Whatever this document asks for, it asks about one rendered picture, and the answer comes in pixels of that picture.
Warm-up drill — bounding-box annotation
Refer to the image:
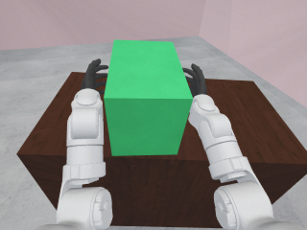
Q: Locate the right robot forearm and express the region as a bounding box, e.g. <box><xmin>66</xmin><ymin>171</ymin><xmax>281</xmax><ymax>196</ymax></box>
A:
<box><xmin>188</xmin><ymin>94</ymin><xmax>273</xmax><ymax>213</ymax></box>

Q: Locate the right robot upper arm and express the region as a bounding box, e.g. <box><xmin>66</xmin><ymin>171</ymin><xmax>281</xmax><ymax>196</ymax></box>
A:
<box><xmin>214</xmin><ymin>180</ymin><xmax>306</xmax><ymax>230</ymax></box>

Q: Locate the right robot hand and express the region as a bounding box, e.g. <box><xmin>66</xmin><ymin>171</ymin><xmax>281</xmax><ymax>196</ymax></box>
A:
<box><xmin>182</xmin><ymin>63</ymin><xmax>207</xmax><ymax>98</ymax></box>

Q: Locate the carton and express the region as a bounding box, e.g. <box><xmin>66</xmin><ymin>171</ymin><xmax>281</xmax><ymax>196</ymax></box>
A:
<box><xmin>104</xmin><ymin>39</ymin><xmax>193</xmax><ymax>156</ymax></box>

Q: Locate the pedestal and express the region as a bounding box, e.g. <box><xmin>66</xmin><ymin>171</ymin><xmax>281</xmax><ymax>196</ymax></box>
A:
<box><xmin>17</xmin><ymin>72</ymin><xmax>307</xmax><ymax>228</ymax></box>

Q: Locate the left robot hand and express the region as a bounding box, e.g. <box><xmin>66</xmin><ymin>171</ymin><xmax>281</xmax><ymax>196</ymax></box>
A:
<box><xmin>81</xmin><ymin>58</ymin><xmax>108</xmax><ymax>95</ymax></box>

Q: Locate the left robot forearm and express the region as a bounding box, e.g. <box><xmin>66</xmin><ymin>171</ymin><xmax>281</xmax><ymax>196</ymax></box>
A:
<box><xmin>56</xmin><ymin>88</ymin><xmax>106</xmax><ymax>222</ymax></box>

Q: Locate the left robot upper arm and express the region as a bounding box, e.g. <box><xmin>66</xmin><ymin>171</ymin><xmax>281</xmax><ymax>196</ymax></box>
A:
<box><xmin>34</xmin><ymin>187</ymin><xmax>113</xmax><ymax>230</ymax></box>

